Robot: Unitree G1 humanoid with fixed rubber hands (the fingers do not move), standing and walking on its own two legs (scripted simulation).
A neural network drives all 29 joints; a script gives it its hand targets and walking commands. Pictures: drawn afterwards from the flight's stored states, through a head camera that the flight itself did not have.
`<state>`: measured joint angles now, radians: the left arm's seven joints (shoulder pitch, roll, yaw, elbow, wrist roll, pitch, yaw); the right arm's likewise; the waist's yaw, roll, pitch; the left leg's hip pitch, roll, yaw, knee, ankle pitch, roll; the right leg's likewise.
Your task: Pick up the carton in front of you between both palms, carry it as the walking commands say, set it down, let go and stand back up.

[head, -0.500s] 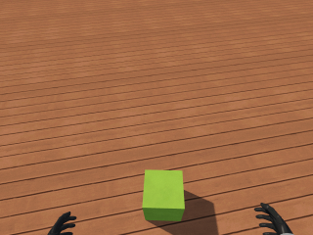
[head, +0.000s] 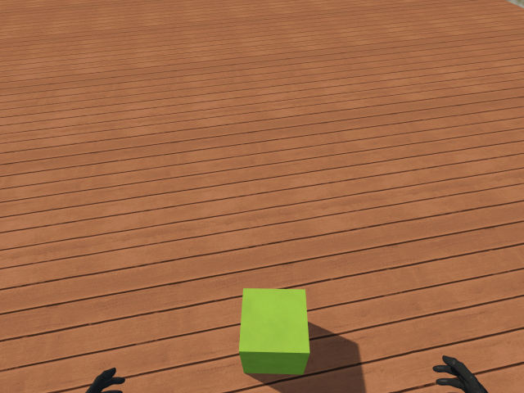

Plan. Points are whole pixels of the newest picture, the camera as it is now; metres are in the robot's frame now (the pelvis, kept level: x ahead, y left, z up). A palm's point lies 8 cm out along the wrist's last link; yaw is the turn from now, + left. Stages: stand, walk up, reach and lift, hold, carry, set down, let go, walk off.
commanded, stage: stand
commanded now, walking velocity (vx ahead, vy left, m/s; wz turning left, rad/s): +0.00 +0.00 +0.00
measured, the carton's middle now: (273, 332) +0.43 -0.01 -0.65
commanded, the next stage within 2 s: none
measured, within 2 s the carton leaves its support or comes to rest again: neither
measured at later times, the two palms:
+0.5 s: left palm out of the picture +0.07 +0.30 -0.10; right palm out of the picture +0.08 -0.31 -0.10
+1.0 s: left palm out of the picture +0.07 +0.31 -0.10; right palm out of the picture +0.07 -0.31 -0.10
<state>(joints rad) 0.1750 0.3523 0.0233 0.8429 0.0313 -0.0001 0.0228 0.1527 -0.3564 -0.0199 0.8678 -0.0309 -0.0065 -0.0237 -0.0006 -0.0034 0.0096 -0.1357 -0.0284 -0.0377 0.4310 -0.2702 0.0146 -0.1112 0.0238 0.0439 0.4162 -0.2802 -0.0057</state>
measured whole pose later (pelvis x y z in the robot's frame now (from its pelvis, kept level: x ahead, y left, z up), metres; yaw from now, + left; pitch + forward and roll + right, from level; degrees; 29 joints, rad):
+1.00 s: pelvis -0.02 +0.00 +0.01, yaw +0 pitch -2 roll +0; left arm 0.14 0.39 0.00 1.02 0.02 -0.01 0.01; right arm 0.12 -0.39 0.00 1.03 -0.02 -0.01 -0.01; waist 0.00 0.00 0.03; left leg -0.11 -0.02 -0.04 0.35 -0.19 0.01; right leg -0.09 0.02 0.05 0.34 -0.21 0.00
